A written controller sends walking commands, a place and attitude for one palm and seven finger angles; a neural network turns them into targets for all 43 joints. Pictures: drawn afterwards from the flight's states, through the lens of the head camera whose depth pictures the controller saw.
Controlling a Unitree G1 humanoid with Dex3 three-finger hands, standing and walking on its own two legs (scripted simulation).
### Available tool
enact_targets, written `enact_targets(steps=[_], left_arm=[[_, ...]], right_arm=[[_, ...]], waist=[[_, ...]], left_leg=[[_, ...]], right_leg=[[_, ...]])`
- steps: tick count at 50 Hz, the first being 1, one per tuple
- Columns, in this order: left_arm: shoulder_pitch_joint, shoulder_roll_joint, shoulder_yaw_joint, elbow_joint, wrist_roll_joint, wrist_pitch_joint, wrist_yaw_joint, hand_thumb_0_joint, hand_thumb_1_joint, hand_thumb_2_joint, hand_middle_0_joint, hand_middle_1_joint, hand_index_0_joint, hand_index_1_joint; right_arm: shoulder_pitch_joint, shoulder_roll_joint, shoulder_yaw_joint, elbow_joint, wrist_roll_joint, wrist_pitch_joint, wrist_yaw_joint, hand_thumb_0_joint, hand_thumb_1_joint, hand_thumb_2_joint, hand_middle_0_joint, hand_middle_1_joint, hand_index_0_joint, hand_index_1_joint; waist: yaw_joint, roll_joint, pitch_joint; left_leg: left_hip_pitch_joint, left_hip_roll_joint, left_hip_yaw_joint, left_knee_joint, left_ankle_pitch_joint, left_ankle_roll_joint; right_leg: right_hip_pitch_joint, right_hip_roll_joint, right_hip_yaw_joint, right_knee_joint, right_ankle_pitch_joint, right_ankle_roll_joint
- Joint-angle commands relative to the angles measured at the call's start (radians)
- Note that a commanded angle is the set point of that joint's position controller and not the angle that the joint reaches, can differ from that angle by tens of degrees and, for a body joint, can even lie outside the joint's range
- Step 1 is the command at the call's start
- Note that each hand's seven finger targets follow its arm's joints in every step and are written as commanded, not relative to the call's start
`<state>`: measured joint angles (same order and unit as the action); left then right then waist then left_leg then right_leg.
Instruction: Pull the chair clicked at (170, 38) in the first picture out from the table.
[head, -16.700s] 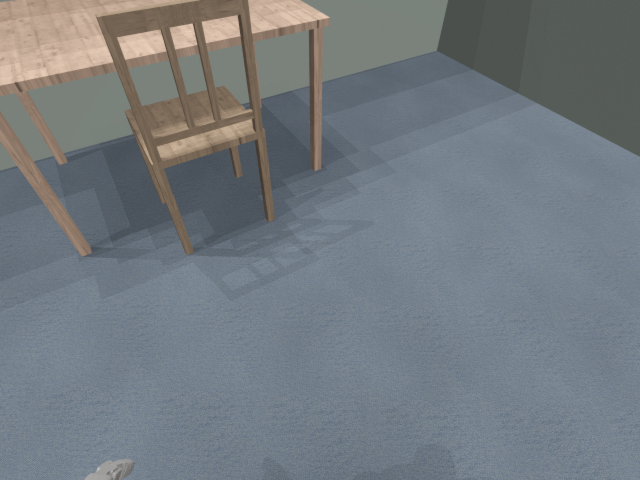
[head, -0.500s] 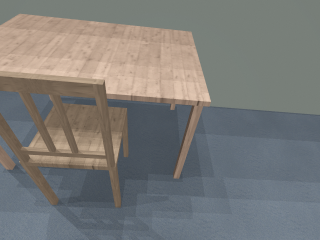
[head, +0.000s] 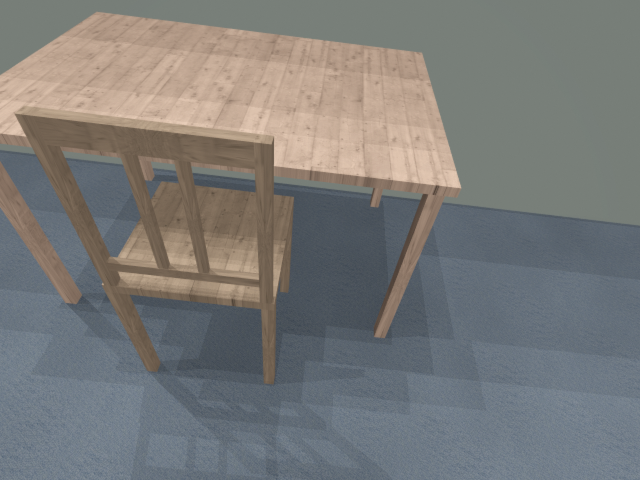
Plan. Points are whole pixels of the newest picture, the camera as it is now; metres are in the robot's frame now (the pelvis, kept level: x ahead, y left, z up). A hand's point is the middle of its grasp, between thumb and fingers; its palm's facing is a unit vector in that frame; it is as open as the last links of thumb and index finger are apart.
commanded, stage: come to a stop and stand still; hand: left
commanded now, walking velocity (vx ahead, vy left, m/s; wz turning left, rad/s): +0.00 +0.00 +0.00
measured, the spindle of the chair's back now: (148, 216) +0.57 +0.37 -0.07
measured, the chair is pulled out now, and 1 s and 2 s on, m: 0.00 0.00 0.00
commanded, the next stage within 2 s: look again from close up in 1.50 s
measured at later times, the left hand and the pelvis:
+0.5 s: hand out of the picture -0.08 +0.16 -0.18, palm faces +0.04 -0.99 -0.12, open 7.4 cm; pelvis -0.04 +0.01 +0.00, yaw +0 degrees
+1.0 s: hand out of the picture -0.06 +0.23 -0.18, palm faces -0.01 -0.99 -0.16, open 7.3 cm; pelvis -0.08 +0.06 +0.01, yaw -3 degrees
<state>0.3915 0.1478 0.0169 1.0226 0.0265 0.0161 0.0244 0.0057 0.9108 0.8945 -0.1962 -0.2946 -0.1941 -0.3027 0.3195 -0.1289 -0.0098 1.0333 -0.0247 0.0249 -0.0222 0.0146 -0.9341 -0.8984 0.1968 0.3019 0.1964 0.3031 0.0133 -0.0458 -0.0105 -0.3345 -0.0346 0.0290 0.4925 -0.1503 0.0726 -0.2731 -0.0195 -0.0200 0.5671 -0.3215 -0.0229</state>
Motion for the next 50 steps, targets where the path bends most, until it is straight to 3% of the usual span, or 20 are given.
enact_targets(steps=[1, 4, 8, 18, 27, 29, 30, 31, 32, 33, 34, 35, 36, 37, 38, 40, 42, 46, 48, 50], left_arm=[[0.128, 0.023, 0.007, 0.004, -0.001, -0.012, 0.003, 0.0, 0.9, 0.9, -0.2, -0.3, -0.2, -0.3], [0.14, 0.05, 0.004, 0.016, 0.0, -0.022, 0.008, 0.0, 0.9, 0.9, -0.2, -0.3, -0.2, -0.3], [0.105, 0.059, 0.004, 0.01, -0.002, -0.024, 0.009, 0.0, 0.9, 0.9, -0.2, -0.3, -0.2, -0.3], [0.134, 0.059, 0.0, 0.026, -0.003, -0.026, 0.009, 0.0, 0.9, 0.9, -0.2, -0.3, -0.2, -0.3], [0.141, 0.067, 0.025, 0.02, -0.001, -0.001, 0.009, 0.0, 0.9, 0.9, -0.2, -0.3, -0.2, -0.3], [0.088, 0.082, 0.037, 0.006, -0.001, 0.006, 0.012, 0.0, 0.9, 0.9, -0.2, -0.3, -0.2, -0.3], [0.027, 0.101, 0.041, -0.013, -0.001, 0.006, 0.019, 0.0, 0.9, 0.9, -0.2, -0.3, -0.2, -0.3], [-0.068, 0.111, 0.048, -0.042, -0.001, 0.007, 0.025, 0.0, 0.9, 0.9, -0.2, -0.3, -0.2, -0.3], [-0.169, 0.115, 0.056, -0.073, 0.0, 0.004, 0.031, 0.0, 0.9, 0.9, -0.2, -0.3, -0.2, -0.3], [-0.207, 0.108, 0.055, -0.086, -0.004, -0.001, 0.03, 0.0, 0.9, 0.9, -0.2, -0.3, -0.2, -0.3], [-0.145, 0.072, 0.04, -0.076, -0.009, 0.0, 0.023, 0.0, 0.9, 0.9, -0.2, -0.3, -0.2, -0.3], [-0.055, 0.02, 0.035, -0.072, -0.018, 0.007, 0.023, 0.0, 0.9, 0.9, -0.2, -0.3, -0.2, -0.3], [-0.002, 0.014, 0.034, -0.055, -0.012, 0.011, 0.023, 0.0, 0.9, 0.9, -0.2, -0.3, -0.2, -0.3], [0.052, 0.022, 0.039, -0.033, -0.005, 0.011, 0.018, 0.0, 0.9, 0.9, -0.2, -0.3, -0.2, -0.3], [0.08, 0.016, 0.04, -0.009, 0.003, 0.019, 0.016, 0.0, 0.9, 0.9, -0.2, -0.3, -0.2, -0.3], [0.097, 0.026, 0.04, 0.011, 0.005, 0.021, 0.01, 0.0, 0.9, 0.9, -0.2, -0.3, -0.2, -0.3], [0.095, 0.027, 0.038, 0.016, 0.002, 0.016, 0.008, 0.0, 0.9, 0.9, -0.2, -0.3, -0.2, -0.3], [0.08, 0.036, 0.033, 0.003, -0.001, 0.024, 0.006, 0.0, 0.9, 0.9, -0.2, -0.3, -0.2, -0.3], [0.131, 0.039, 0.035, 0.016, -0.006, 0.037, 0.007, 0.0, 0.9, 0.9, -0.2, -0.3, -0.2, -0.3], [0.231, 0.052, 0.04, 0.045, -0.011, 0.044, 0.012, 0.0, 0.9, 0.9, -0.2, -0.3, -0.2, -0.3]], right_arm=[[-0.023, -0.141, -0.031, -0.049, 0.006, -0.029, -0.01, 0.0, -0.9, -0.9, 0.2, 0.3, 0.2, 0.3], [-0.003, -0.119, -0.024, -0.032, 0.008, -0.025, -0.002, 0.0, -0.9, -0.9, 0.2, 0.3, 0.2, 0.3], [0.01, -0.122, -0.025, -0.019, 0.007, -0.018, 0.001, 0.0, -0.9, -0.9, 0.2, 0.3, 0.2, 0.3], [0.013, -0.117, -0.019, 0.004, 0.007, -0.015, 0.002, 0.0, -0.9, -0.9, 0.2, 0.3, 0.2, 0.3], [0.046, -0.1, -0.033, 0.01, -0.001, 0.012, 0.0, 0.0, -0.9, -0.9, 0.2, 0.3, 0.2, 0.3], [0.091, -0.079, -0.039, 0.019, -0.005, 0.025, -0.001, 0.0, -0.9, -0.9, 0.2, 0.3, 0.2, 0.3], [0.144, -0.062, -0.043, 0.03, -0.005, 0.031, 0.0, 0.0, -0.9, -0.9, 0.2, 0.3, 0.2, 0.3], [0.203, -0.05, -0.05, 0.046, -0.005, 0.033, 0.0, 0.0, -0.9, -0.9, 0.2, 0.3, 0.2, 0.3], [0.276, -0.045, -0.052, 0.064, -0.001, 0.027, 0.0, 0.0, -0.9, -0.9, 0.2, 0.3, 0.2, 0.3], [0.313, -0.037, -0.045, 0.073, 0.004, 0.015, 0.001, 0.0, -0.9, -0.9, 0.2, 0.3, 0.2, 0.3], [0.291, -0.043, -0.034, 0.058, 0.003, -0.01, 0.004, 0.0, -0.9, -0.9, 0.2, 0.3, 0.2, 0.3], [0.239, -0.093, -0.039, 0.038, -0.006, -0.028, -0.003, 0.0, -0.9, -0.9, 0.2, 0.3, 0.2, 0.3], [0.145, -0.131, -0.039, 0.007, -0.002, -0.031, -0.015, 0.0, -0.9, -0.9, 0.2, 0.3, 0.2, 0.3], [0.038, -0.122, -0.032, -0.02, -0.001, -0.029, -0.016, 0.0, -0.9, -0.9, 0.2, 0.3, 0.2, 0.3], [-0.017, -0.116, -0.029, -0.032, -0.003, -0.029, -0.016, 0.0, -0.9, -0.9, 0.2, 0.3, 0.2, 0.3], [-0.033, -0.105, -0.024, -0.036, 0.001, -0.043, -0.018, 0.0, -0.9, -0.9, 0.2, 0.3, 0.2, 0.3], [0.008, -0.104, -0.026, -0.013, 0.003, -0.045, -0.02, 0.0, -0.9, -0.9, 0.2, 0.3, 0.2, 0.3], [0.085, -0.101, -0.035, 0.026, 0.001, -0.025, -0.023, 0.0, -0.9, -0.9, 0.2, 0.3, 0.2, 0.3], [0.114, -0.114, -0.043, 0.039, -0.002, -0.012, -0.021, 0.0, -0.9, -0.9, 0.2, 0.3, 0.2, 0.3], [0.104, -0.125, -0.051, 0.044, -0.004, -0.001, -0.018, 0.0, -0.9, -0.9, 0.2, 0.3, 0.2, 0.3]], waist=[[0.021, 0.098, 0.073], [0.002, 0.071, 0.081], [-0.019, 0.021, 0.106], [-0.008, 0.056, 0.126], [-0.017, 0.018, 0.083], [-0.048, -0.059, 0.073], [-0.082, -0.129, 0.052], [-0.122, -0.156, 0.041], [-0.167, -0.16, 0.042], [-0.175, -0.099, 0.061], [-0.132, 0.115, 0.124], [-0.072, 0.406, 0.181], [-0.021, 0.403, 0.252], [0.032, 0.311, 0.21], [0.053, 0.257, 0.159], [0.057, 0.164, 0.112], [0.03, 0.096, 0.049], [-0.02, 0.165, 0.03], [-0.02, 0.174, 0.04], [0.006, 0.197, 0.056]], left_leg=[[-0.088, 0.187, -0.245, -0.285, -0.434, 0.018], [-0.043, 0.128, -0.191, -0.238, -0.368, -0.021], [0.019, 0.117, -0.173, -0.196, -0.347, -0.029], [-0.026, 0.109, -0.157, -0.187, -0.364, -0.033], [0.0, 0.048, -0.09, -0.072, -0.364, -0.057], [0.093, -0.002, -0.029, 0.122, -0.283, -0.074], [0.177, -0.024, 0.018, 0.268, -0.214, -0.083], [0.25, -0.016, 0.03, 0.391, -0.18, -0.08], [0.293, 0.026, -0.011, 0.4, -0.174, -0.066], [0.298, 0.063, -0.05, 0.276, -0.182, -0.057], [0.162, 0.108, -0.156, -0.024, -0.318, -0.041], [-0.029, 0.251, -0.469, -0.325, -0.56, -0.042], [-0.253, 0.309, -0.554, -0.453, -0.671, -0.009], [-0.34, 0.304, -0.511, -0.468, -0.692, 0.029], [-0.356, 0.284, -0.482, -0.458, -0.666, 0.027], [-0.267, 0.243, -0.387, -0.427, -0.52, 0.0], [-0.098, 0.217, -0.319, -0.399, -0.416, -0.018], [0.086, 0.207, -0.289, -0.437, -0.407, -0.045], [0.112, 0.186, -0.272, -0.487, -0.391, -0.102], [0.102, 0.138, -0.217, -0.517, -0.307, -0.181]], right_leg=[[0.077, -0.006, 0.012, -0.114, 0.017, -0.003], [0.038, -0.045, 0.082, -0.203, -0.062, -0.028], [-0.076, -0.056, 0.106, -0.247, -0.178, -0.023], [-0.074, -0.046, 0.117, -0.235, -0.191, -0.02], [-0.156, -0.04, 0.093, -0.232, -0.299, -0.03], [-0.288, -0.088, 0.131, -0.305, -0.383, -0.052], [-0.367, -0.136, 0.158, -0.361, -0.401, -0.066], [-0.454, -0.181, 0.17, -0.39, -0.389, -0.069], [-0.493, -0.195, 0.159, -0.358, -0.32, -0.056], [-0.482, -0.164, 0.133, -0.264, -0.271, -0.037], [-0.403, -0.071, 0.098, -0.041, -0.246, -0.025], [-0.332, 0.06, -0.006, 0.239, -0.193, 0.01], [-0.222, 0.045, 0.071, 0.387, -0.119, -0.001], [-0.126, 0.014, 0.086, 0.477, -0.056, -0.009], [-0.086, 0.02, 0.068, 0.553, -0.044, -0.003], [-0.115, 0.011, 0.072, 0.579, 0.013, 0.005], [-0.125, 0.012, 0.043, 0.503, 0.007, 0.012], [-0.067, 0.038, -0.041, 0.231, -0.148, -0.001], [0.017, 0.069, -0.082, 0.079, -0.204, -0.017], [0.13, 0.095, -0.115, -0.131, -0.197, -0.029]])
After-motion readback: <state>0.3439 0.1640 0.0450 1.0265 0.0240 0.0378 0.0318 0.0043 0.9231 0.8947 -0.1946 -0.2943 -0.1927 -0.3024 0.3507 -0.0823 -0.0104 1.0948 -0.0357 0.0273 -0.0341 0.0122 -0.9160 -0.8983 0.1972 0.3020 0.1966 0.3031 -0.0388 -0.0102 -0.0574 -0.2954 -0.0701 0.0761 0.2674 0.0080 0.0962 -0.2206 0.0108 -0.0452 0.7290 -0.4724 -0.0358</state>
